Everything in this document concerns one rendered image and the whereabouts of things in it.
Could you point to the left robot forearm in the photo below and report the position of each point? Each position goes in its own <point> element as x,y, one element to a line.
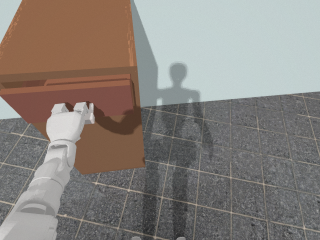
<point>45,190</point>

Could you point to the left robot upper arm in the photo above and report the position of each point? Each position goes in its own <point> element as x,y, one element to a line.
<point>30,226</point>

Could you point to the drawer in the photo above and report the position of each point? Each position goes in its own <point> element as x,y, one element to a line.
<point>111,95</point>

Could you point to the handle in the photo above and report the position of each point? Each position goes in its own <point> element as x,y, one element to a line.
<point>89,117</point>

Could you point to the left robot hand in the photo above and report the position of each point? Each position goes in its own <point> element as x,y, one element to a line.
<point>65,125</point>

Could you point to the cabinet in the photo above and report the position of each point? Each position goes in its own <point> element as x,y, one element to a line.
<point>58,39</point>

